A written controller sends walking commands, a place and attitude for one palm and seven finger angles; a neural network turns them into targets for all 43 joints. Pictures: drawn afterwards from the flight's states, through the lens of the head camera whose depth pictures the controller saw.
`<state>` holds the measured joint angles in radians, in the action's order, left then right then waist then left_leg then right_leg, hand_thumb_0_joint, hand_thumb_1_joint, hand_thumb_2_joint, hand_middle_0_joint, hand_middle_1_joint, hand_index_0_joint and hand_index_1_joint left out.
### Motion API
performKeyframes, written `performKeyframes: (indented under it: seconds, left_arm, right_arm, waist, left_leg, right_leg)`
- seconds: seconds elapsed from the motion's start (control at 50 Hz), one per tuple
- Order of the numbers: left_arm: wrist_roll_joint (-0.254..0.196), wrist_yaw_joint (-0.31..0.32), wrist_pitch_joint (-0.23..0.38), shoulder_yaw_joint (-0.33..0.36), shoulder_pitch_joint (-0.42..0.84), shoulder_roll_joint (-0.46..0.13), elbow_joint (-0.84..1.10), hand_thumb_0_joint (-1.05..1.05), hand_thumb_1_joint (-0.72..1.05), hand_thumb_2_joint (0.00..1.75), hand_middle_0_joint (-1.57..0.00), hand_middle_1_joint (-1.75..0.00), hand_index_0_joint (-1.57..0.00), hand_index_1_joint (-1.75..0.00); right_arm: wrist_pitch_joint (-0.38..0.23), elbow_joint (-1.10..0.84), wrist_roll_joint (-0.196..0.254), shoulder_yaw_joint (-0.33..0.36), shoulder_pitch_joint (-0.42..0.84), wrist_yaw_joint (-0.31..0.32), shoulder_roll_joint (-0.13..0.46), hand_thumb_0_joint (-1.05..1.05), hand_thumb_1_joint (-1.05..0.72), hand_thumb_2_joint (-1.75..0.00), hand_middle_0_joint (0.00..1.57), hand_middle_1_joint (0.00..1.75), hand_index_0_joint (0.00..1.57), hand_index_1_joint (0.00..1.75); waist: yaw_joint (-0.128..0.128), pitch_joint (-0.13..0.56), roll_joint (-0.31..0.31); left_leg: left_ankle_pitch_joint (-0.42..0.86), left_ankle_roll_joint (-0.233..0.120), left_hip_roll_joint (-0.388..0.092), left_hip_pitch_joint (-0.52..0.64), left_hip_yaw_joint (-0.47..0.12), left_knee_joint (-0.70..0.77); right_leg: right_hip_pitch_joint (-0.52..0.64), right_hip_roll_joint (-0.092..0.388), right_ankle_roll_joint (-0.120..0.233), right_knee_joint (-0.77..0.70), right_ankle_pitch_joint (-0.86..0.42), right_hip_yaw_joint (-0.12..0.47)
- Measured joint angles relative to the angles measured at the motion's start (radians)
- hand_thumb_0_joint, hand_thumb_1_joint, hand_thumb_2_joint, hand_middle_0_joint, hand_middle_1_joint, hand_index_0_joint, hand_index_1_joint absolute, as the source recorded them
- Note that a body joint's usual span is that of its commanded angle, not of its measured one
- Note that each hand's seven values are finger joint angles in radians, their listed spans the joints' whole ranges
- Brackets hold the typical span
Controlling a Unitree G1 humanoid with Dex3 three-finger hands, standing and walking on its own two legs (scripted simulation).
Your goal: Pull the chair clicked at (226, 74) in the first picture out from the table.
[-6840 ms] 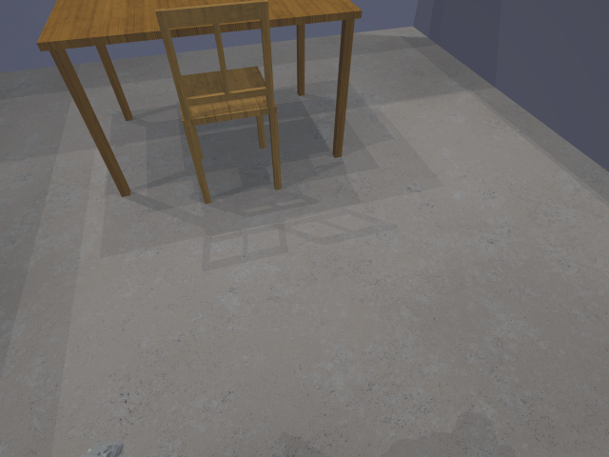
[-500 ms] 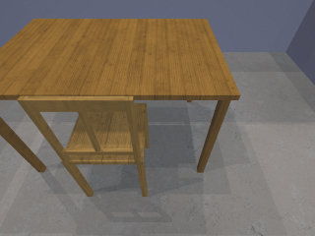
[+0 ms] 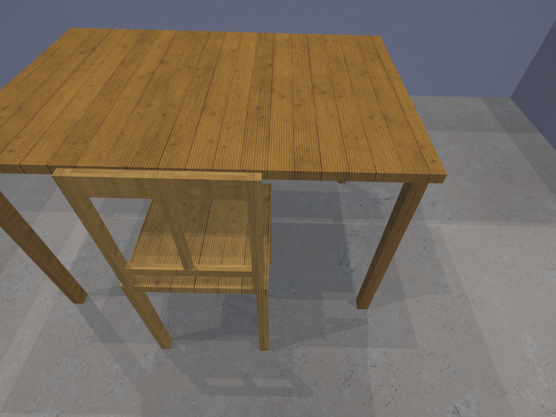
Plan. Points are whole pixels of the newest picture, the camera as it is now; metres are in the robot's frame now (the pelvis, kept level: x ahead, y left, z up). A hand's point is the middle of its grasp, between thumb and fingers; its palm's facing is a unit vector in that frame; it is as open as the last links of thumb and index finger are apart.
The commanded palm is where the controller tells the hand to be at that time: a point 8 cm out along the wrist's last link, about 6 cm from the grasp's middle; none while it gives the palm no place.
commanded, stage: look again from close up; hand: left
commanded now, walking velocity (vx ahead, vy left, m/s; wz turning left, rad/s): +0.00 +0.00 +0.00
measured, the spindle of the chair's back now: (178, 235) +0.48 +0.25 -0.11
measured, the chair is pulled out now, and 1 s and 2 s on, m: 0.00 0.00 0.00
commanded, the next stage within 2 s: raise the hand toward the chair's back in 0.38 s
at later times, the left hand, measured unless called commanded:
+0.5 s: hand out of the picture +0.01 +0.17 -0.18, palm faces +0.02 -0.98 -0.19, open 7.4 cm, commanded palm +0.10 +0.22 -0.07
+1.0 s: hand out of the picture +0.13 +0.17 -0.07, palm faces +0.14 -0.99 -0.03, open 10.1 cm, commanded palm +0.13 +0.22 -0.06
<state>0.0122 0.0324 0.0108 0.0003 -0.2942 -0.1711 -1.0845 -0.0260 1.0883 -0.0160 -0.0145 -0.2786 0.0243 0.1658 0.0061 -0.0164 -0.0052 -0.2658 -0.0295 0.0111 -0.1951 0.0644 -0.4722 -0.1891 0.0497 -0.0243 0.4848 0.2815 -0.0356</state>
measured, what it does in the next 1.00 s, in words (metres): lowers itself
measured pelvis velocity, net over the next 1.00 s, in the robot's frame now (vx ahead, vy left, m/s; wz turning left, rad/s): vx -0.05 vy -0.04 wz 0.03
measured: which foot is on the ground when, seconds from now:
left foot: down 0.00-1.00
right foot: down 0.00-1.00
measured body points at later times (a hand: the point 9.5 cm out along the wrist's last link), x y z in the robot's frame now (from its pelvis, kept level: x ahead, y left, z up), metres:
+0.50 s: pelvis +0.01 +0.00 +0.00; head +0.02 +0.00 +0.45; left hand +0.01 +0.22 -0.16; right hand +0.02 -0.23 -0.16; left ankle -0.01 +0.10 -0.74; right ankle -0.01 -0.13 -0.74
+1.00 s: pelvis -0.05 -0.04 -0.11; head +0.01 -0.03 +0.34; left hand +0.12 +0.22 -0.07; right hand +0.20 -0.27 -0.14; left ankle -0.01 +0.10 -0.74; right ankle -0.02 -0.13 -0.74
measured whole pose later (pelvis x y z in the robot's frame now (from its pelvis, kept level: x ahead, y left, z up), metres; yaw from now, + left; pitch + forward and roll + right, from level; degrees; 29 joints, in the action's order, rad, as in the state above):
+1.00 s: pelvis -0.05 -0.04 -0.11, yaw +2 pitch +14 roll -1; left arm -0.27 -0.28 0.49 0.19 -0.47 -0.19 -0.06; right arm -0.24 0.49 0.01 0.05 -0.14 0.05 0.25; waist 0.04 0.15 -0.02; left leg -0.54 0.04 -0.05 -0.96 -0.04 -1.25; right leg -0.92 0.02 0.05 1.24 0.57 -0.11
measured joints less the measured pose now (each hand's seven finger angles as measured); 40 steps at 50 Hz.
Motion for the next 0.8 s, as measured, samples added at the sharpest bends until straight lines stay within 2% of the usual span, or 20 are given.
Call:
performKeyframes:
  seconds: [0.5,0.52,0.54,0.56,0.6,0.62,0.66,0.7,0.76,0.8]
  left_arm:
    - [0.002,0.009,0.006,-0.008,0.017,0.013,-0.021,0.00,0.90,0.90,-0.20,-0.30,-0.20,-0.30]
    - [-0.038,0.016,-0.060,0.006,-0.033,0.013,0.139,0.00,0.91,0.89,-0.21,-0.30,-0.20,-0.30]
    - [-0.064,0.030,-0.085,0.023,-0.096,0.005,0.331,0.01,0.92,0.89,-0.21,-0.30,-0.20,-0.30]
    - [-0.084,0.051,-0.059,0.025,-0.148,-0.004,0.484,0.02,0.93,0.89,-0.21,-0.30,-0.20,-0.30]
    - [-0.120,0.073,-0.015,0.028,-0.187,-0.009,0.698,0.02,0.92,0.89,-0.20,-0.29,-0.20,-0.30]
    - [-0.132,0.068,0.016,0.036,-0.177,-0.006,0.768,0.02,0.91,0.88,-0.20,-0.29,-0.19,-0.29]
    - [-0.150,0.036,0.121,0.068,-0.128,0.003,0.846,0.02,0.88,0.87,-0.20,-0.29,-0.19,-0.29]
    - [-0.173,-0.030,0.258,0.106,-0.070,0.012,0.864,0.02,0.84,0.86,-0.19,-0.28,-0.18,-0.28]
    - [-0.216,-0.181,0.471,0.141,-0.030,0.019,0.868,0.01,0.78,0.83,-0.19,-0.27,-0.18,-0.27]
    - [-0.234,-0.283,0.569,0.156,-0.030,0.016,0.866,0.00,0.73,0.82,-0.18,-0.27,-0.17,-0.27]
  right_arm:
    - [0.006,0.046,0.005,-0.004,0.032,0.001,-0.004,0.00,-0.92,-0.90,0.20,0.30,0.20,0.30]
    - [-0.002,0.002,0.017,-0.005,0.015,0.005,0.000,0.01,-0.92,-0.90,0.20,0.30,0.20,0.30]
    - [-0.043,-0.046,0.026,-0.007,-0.012,0.017,0.002,0.01,-0.92,-0.90,0.20,0.30,0.20,0.30]
    - [-0.091,-0.083,0.035,-0.006,-0.032,0.030,0.005,0.01,-0.92,-0.90,0.20,0.30,0.20,0.30]
    - [-0.164,-0.156,0.049,0.007,-0.052,0.039,0.018,0.01,-0.92,-0.90,0.20,0.30,0.20,0.30]
    - [-0.188,-0.194,0.046,0.013,-0.050,0.040,0.028,0.01,-0.92,-0.90,0.20,0.30,0.20,0.30]
    - [-0.219,-0.264,0.031,0.024,-0.028,0.037,0.046,0.01,-0.91,-0.90,0.20,0.30,0.20,0.30]
    - [-0.236,-0.329,0.023,0.038,0.009,0.023,0.056,0.01,-0.91,-0.90,0.20,0.30,0.20,0.30]
    - [-0.252,-0.422,0.015,0.061,0.067,-0.009,0.069,0.01,-0.91,-0.90,0.20,0.30,0.20,0.30]
    - [-0.251,-0.480,0.017,0.076,0.102,-0.025,0.079,0.01,-0.91,-0.90,0.20,0.30,0.20,0.30]
  waist:
    - [0.002,-0.013,-0.009]
    - [0.000,-0.018,-0.008]
    - [0.008,-0.018,-0.014]
    - [0.010,-0.006,-0.019]
    - [-0.007,0.019,-0.010]
    - [-0.018,0.031,0.000]
    - [-0.033,0.067,0.011]
    - [-0.034,0.104,0.007]
    - [-0.027,0.153,-0.015]
    - [-0.018,0.171,-0.029]
  left_leg:
    - [-0.005,0.010,-0.012,0.019,-0.003,0.009]
    - [-0.010,0.011,-0.014,0.010,-0.004,-0.004]
    - [-0.011,0.011,-0.012,0.009,0.001,-0.004]
    - [-0.011,0.012,-0.007,0.002,0.005,-0.006]
    - [-0.016,0.012,0.002,-0.033,-0.007,-0.036]
    - [-0.024,0.012,0.002,-0.065,-0.017,-0.066]
    - [-0.046,0.014,-0.001,-0.157,-0.029,-0.145]
    - [-0.077,0.021,-0.011,-0.267,-0.026,-0.240]
    - [-0.135,0.031,-0.031,-0.443,-0.019,-0.406]
    - [-0.178,0.034,-0.042,-0.545,-0.022,-0.515]
  right_leg:
    - [0.026,-0.012,0.005,-0.025,0.000,-0.004]
    - [0.020,-0.014,0.006,-0.018,0.000,-0.005]
    - [0.007,-0.012,0.012,0.001,0.005,0.001]
    - [-0.010,-0.006,0.016,0.024,0.015,0.004]
    - [-0.042,0.005,0.013,0.064,0.037,-0.007]
    - [-0.064,0.007,0.011,0.086,0.046,-0.017]
    - [-0.148,0.007,0.014,0.154,0.066,-0.028]
    - [-0.261,0.002,0.022,0.250,0.095,-0.023]
    - [-0.445,-0.010,0.034,0.419,0.150,-0.011]
    - [-0.550,-0.017,0.043,0.530,0.190,-0.009]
